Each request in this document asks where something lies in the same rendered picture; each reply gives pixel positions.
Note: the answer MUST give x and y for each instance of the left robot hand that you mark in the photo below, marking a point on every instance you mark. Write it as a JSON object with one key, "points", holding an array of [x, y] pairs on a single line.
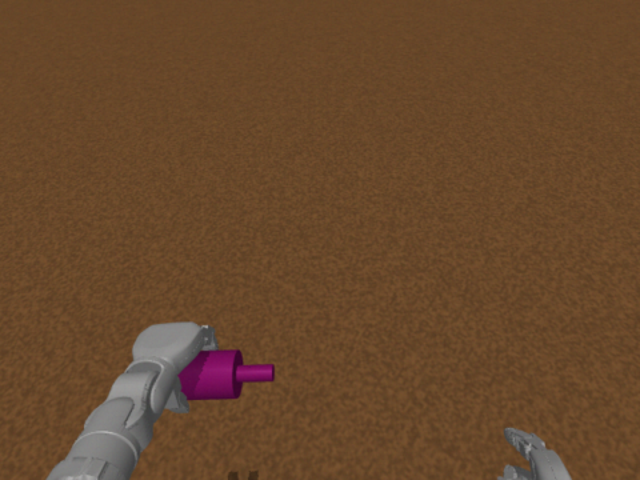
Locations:
{"points": [[177, 343]]}

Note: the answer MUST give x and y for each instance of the bottle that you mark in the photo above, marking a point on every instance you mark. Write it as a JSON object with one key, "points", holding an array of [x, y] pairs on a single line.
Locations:
{"points": [[219, 374]]}

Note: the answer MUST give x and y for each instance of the right robot hand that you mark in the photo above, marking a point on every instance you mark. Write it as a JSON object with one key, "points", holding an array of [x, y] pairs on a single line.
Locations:
{"points": [[544, 464]]}

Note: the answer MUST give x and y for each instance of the left robot arm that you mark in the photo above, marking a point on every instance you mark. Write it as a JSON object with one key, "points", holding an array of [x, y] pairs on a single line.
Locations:
{"points": [[118, 430]]}

